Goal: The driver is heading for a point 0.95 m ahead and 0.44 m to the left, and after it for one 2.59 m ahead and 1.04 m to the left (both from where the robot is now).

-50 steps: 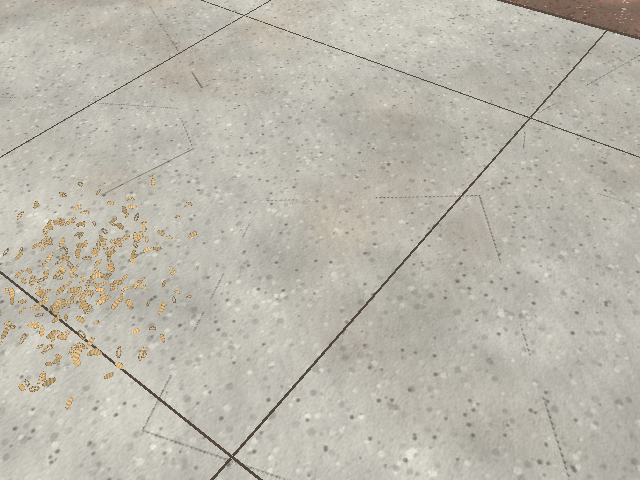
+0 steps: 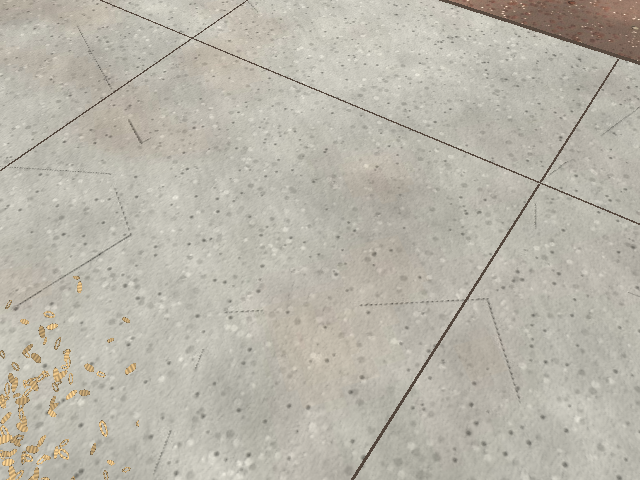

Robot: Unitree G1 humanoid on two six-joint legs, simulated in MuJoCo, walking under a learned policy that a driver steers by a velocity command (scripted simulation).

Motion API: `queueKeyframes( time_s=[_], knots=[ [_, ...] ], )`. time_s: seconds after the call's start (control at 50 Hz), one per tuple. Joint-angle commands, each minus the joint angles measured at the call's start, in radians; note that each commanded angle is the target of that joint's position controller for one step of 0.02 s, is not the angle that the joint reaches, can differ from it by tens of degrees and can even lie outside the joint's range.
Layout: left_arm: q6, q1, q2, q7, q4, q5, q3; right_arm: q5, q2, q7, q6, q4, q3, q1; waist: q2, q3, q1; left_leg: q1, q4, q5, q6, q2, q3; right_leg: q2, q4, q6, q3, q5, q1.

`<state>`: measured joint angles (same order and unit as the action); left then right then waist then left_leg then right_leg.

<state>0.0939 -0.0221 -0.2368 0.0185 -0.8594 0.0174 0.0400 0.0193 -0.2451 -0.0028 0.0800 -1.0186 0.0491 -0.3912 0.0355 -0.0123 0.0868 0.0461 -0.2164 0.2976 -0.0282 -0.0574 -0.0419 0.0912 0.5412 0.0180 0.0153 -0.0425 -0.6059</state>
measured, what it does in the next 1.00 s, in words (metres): walks ahead, turning left: right foot, then left foot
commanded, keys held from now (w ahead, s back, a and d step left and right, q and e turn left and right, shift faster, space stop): w+q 1.00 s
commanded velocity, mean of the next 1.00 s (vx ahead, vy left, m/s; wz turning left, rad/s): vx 0.50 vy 0.00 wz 0.50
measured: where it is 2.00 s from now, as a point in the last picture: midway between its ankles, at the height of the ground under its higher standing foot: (97, 299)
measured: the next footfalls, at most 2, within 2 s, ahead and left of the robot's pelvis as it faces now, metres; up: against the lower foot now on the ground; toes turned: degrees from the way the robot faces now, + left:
right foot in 0.06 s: +0.23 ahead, -0.14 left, +0.00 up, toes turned +0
left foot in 0.62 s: +0.47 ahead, +0.16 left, +0.00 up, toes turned +23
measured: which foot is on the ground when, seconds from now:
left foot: down 0.00-0.06, up 0.08-0.60, down 0.62-1.00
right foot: up 0.00-0.04, down 0.06-0.60, up 0.62-1.00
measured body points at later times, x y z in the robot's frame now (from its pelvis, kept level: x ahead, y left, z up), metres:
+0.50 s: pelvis +0.27 -0.02 +0.00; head +0.29 +0.00 +0.45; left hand +0.21 +0.25 -0.14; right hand +0.51 -0.21 -0.11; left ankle +0.41 +0.17 -0.69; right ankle +0.19 -0.14 -0.74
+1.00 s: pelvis +0.53 +0.11 +0.01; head +0.55 +0.15 +0.45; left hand +0.61 +0.44 -0.08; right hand +0.72 -0.11 -0.10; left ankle +0.43 +0.15 -0.74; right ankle +0.79 +0.06 -0.69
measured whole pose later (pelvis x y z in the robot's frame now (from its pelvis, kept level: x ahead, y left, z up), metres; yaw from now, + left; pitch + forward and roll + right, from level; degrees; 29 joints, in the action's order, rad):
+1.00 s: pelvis +0.53 +0.11 +0.01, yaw +32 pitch +2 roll -1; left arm 0.11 0.01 -0.27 0.01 -0.75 0.00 0.06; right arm 0.02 -0.26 -0.01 0.05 -0.79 0.08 -0.35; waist 0.04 -0.02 0.08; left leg -0.10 -0.36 0.28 -0.09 -0.11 0.15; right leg 0.05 0.55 -0.04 0.09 -0.06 -0.63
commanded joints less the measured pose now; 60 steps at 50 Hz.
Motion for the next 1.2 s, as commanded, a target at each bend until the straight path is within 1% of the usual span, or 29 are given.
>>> queueKeyframes(
  time_s=[0.02, 0.06, 0.08, 0.1, 0.12, 0.14, 0.16, 0.22, 0.3, 0.4, 0.5, 0.56, 0.6, 0.62, 0.64, 0.66, 0.68, 0.7, 0.74, 0.84, 0.92, 1.0, 1.06, 1.1, 1.12, 1.14, 1.16, 1.18, 1.2],
  knots=[
    [0.028, 0.038, -0.115, 0.012, 0.078, 0.004, 0.029, 0.006, -0.181, -0.010, -0.011, 0.031, 0.041, -0.014, -0.104, -0.049, -0.068, -0.020, -0.040, -0.399, -0.149, 0.315, 0.181, -0.029, -0.056, 0.024, 0.001, 0.088, 0.075],
    [0.035, -0.234, -0.201, 0.001, 0.006, -0.002, 0.072, -0.006, -0.149, -0.008, -0.017, 0.054, 0.028, 0.019, -0.094, 0.129, -0.200, -0.125, -0.355, -0.562, -0.099, 0.223, 0.125, -0.036, -0.053, 0.076, -0.008, 0.092, 0.476],
    [0.032, -0.403, -0.284, -0.010, -0.020, -0.022, 0.093, -0.022, -0.083, -0.008, -0.014, 0.088, 0.007, -0.007, 0.043, 0.300, -0.233, -0.379, -0.703, -0.283, -0.049, 0.120, 0.057, 0.183, -0.045, 0.150, 0.248, 0.156, 0.810],
    [0.026, -0.431, -0.310, -0.002, -0.035, -0.026, 0.094, -0.001, 0.019, -0.003, 0.006, 0.086, -0.020, -0.122, 0.306, 0.419, -0.175, -0.673, -0.972, 0.287, -0.013, -0.007, 0.097, 0.357, -0.192, 0.263, 0.673, 0.318, 1.022],
    [0.027, -0.388, -0.195, -0.002, -0.020, -0.021, 0.065, 0.026, -0.109, -0.004, 0.016, 0.078, 0.011, -0.062, 0.182, 0.328, -0.194, -0.759, -1.083, 0.268, -0.021, 0.054, 0.193, 0.317, -0.228, 0.221, 0.633, 0.387, 0.949],
    [0.029, -0.306, -0.149, -0.006, -0.004, -0.016, 0.051, 0.036, -0.145, -0.006, 0.021, 0.101, 0.023, 0.017, 0.125, 0.194, -0.181, -0.796, -1.087, 0.172, -0.031, 0.100, 0.170, 0.291, -0.240, 0.176, 0.458, 0.323, 0.812],
    [0.031, -0.233, -0.131, -0.004, 0.005, -0.021, 0.044, 0.029, -0.132, -0.013, 0.020, 0.106, 0.026, 0.055, 0.047, 0.132, -0.150, -0.752, -1.051, 0.083, -0.029, 0.145, 0.155, 0.255, -0.271, 0.156, 0.351, 0.238, 0.678],
    [0.036, -0.168, -0.084, -0.003, -0.008, -0.034, 0.036, 0.021, -0.073, -0.009, -0.016, 0.107, 0.036, 0.043, 0.070, 0.046, -0.087, -0.641, -0.964, -0.026, -0.026, 0.200, 0.151, 0.184, -0.362, 0.140, 0.135, 0.119, 0.488],
    [0.040, -0.191, -0.123, -0.022, -0.031, -0.035, 0.052, 0.011, -0.054, -0.005, -0.047, 0.157, 0.042, 0.115, 0.025, -0.015, -0.076, -0.733, -0.868, -0.143, -0.009, 0.210, 0.155, 0.185, -0.413, 0.162, -0.002, 0.013, 0.471],
    [0.024, -0.224, -0.158, -0.042, -0.038, -0.029, 0.063, 0.002, -0.040, 0.023, -0.037, 0.218, 0.032, 0.266, 0.006, -0.058, -0.115, -0.740, -0.595, -0.334, -0.002, 0.192, 0.084, 0.167, -0.433, 0.141, -0.144, -0.011, 0.514],
    [-0.006, -0.302, -0.185, -0.046, -0.060, -0.008, 0.075, 0.004, -0.037, 0.055, -0.037, 0.297, 0.023, 0.407, 0.000, -0.098, -0.154, -0.777, -0.462, -0.265, -0.038, 0.166, 0.007, 0.212, -0.365, 0.126, -0.210, -0.109, 0.675],
    [-0.026, -0.271, -0.226, -0.050, -0.046, 0.003, 0.087, 0.007, -0.081, 0.065, -0.042, 0.318, 0.044, 0.362, 0.047, -0.032, -0.094, -0.626, -0.446, -0.126, -0.089, 0.083, -0.072, 0.218, -0.199, 0.095, -0.253, -0.527, 0.721],
    [-0.040, -0.233, -0.242, -0.052, -0.031, 0.011, 0.088, 0.014, -0.165, 0.057, -0.044, 0.268, 0.092, 0.122, 0.044, 0.101, 0.048, -0.284, -0.367, -0.146, -0.150, -0.006, -0.102, 0.172, 0.141, 0.052, -0.286, -0.649, 0.637],
    [-0.034, -0.241, -0.214, -0.053, -0.012, -0.007, 0.076, 0.012, -0.257, 0.033, -0.053, 0.228, 0.131, -0.034, -0.058, 0.188, 0.106, 0.017, -0.326, -0.139, -0.204, 0.084, 0.088, 0.127, 0.451, 0.000, -0.287, -0.339, 0.392],
    [-0.004, -0.323, -0.052, -0.039, 0.043, -0.038, 0.030, 0.014, -0.354, 0.028, -0.045, 0.234, 0.139, 0.003, -0.301, 0.253, -0.034, 0.298, -0.221, 0.001, -0.378, 0.326, 0.661, -0.088, 0.784, -0.057, -0.172, 0.604, -0.043],
    [0.043, -0.225, -0.120, -0.024, 0.068, 0.006, 0.035, -0.002, -0.285, 0.034, -0.030, 0.262, 0.114, -0.036, -0.191, 0.358, 0.029, 0.353, -0.072, 0.089, -0.409, 0.391, 0.883, -0.110, 0.887, -0.037, 0.061, 0.652, -0.161],
    [0.064, -0.135, -0.155, -0.017, 0.095, 0.040, 0.045, -0.009, -0.223, 0.037, -0.016, 0.253, 0.097, -0.005, -0.144, 0.224, 0.035, 0.281, -0.056, 0.003, -0.357, 0.371, 0.742, -0.063, 0.867, -0.009, 0.068, 0.554, -0.251],
    [0.074, -0.131, -0.152, -0.022, 0.089, 0.026, 0.043, 0.000, -0.184, 0.036, -0.007, 0.264, 0.085, 0.062, -0.071, 0.146, -0.009, 0.135, -0.066, -0.096, -0.318, 0.326, 0.606, -0.015, 0.781, 0.008, 0.068, 0.461, -0.214],
    [0.057, -0.164, -0.172, -0.031, 0.070, -0.013, 0.061, -0.010, -0.125, 0.032, -0.003, 0.301, 0.065, 0.182, -0.047, 0.086, -0.089, -0.103, -0.041, -0.274, -0.276, 0.257, 0.446, 0.039, 0.643, -0.004, 0.076, 0.373, -0.057],
    [0.015, -0.071, -0.120, -0.035, 0.122, -0.034, 0.051, -0.001, -0.182, -0.001, 0.001, 0.294, 0.076, 0.125, -0.056, 0.028, -0.088, -0.250, 0.005, -0.425, -0.263, 0.196, 0.324, 0.013, 0.372, -0.073, 0.036, 0.199, -0.029],
    [0.022, 0.068, -0.089, -0.020, 0.168, -0.024, 0.035, 0.004, -0.179, -0.013, -0.012, 0.284, 0.074, 0.067, -0.110, 0.004, -0.031, -0.288, -0.016, -0.313, -0.197, 0.136, 0.280, -0.055, 0.074, -0.072, 0.022, -0.043, 0.046],
    [0.036, 0.140, -0.118, -0.002, 0.210, -0.010, 0.039, 0.010, -0.173, -0.016, -0.022, 0.265, 0.073, 0.009, -0.128, -0.001, -0.005, -0.203, -0.087, -0.251, -0.181, 0.175, 0.370, -0.084, -0.041, -0.053, 0.046, -0.040, 0.070],
    [0.053, 0.101, -0.152, 0.007, 0.212, -0.007, 0.050, 0.006, -0.179, -0.025, -0.034, 0.271, 0.076, 0.015, -0.162, 0.010, -0.036, -0.127, -0.178, -0.296, -0.166, 0.206, 0.452, -0.095, -0.082, -0.020, 0.053, 0.085, 0.124],
    [0.064, -0.083, -0.198, 0.000, 0.172, -0.021, 0.074, 0.002, -0.143, -0.022, -0.035, 0.296, 0.062, 0.055, -0.163, 0.115, -0.133, -0.173, -0.361, -0.418, -0.121, 0.135, 0.421, -0.069, -0.120, 0.039, 0.050, 0.070, 0.406],
    [0.062, -0.251, -0.256, -0.010, 0.158, -0.035, 0.088, -0.016, -0.096, -0.017, -0.032, 0.324, 0.042, 0.064, -0.066, 0.266, -0.202, -0.317, -0.637, -0.272, -0.081, 0.070, 0.338, 0.100, -0.084, 0.104, 0.210, 0.103, 0.688],
    [0.048, -0.336, -0.319, -0.005, 0.120, -0.042, 0.105, 0.015, -0.030, -0.015, -0.022, 0.345, 0.022, -0.103, 0.293, 0.393, -0.126, -0.691, -0.958, 0.288, -0.012, -0.064, 0.229, 0.333, -0.165, 0.278, 0.687, 0.277, 1.018],
    [0.041, -0.317, -0.219, -0.002, 0.134, -0.016, 0.083, 0.030, -0.142, -0.018, -0.022, 0.317, 0.037, -0.100, 0.206, 0.332, -0.146, -0.821, -1.094, 0.286, -0.002, 0.027, 0.251, 0.345, -0.214, 0.263, 0.772, 0.503, 0.986],
    [0.032, -0.268, -0.151, -0.007, 0.149, -0.012, 0.065, 0.023, -0.201, -0.017, -0.028, 0.329, 0.053, 0.020, 0.098, 0.189, -0.176, -0.853, -1.119, 0.187, 0.005, 0.063, 0.228, 0.294, -0.234, 0.210, 0.596, 0.500, 0.852],
    [0.023, -0.214, -0.140, -0.009, 0.154, -0.023, 0.057, 0.010, -0.194, -0.018, -0.033, 0.344, 0.055, 0.081, 0.024, 0.105, -0.158, -0.819, -1.097, 0.112, 0.010, 0.099, 0.192, 0.249, -0.255, 0.180, 0.460, 0.384, 0.709]
  ],
)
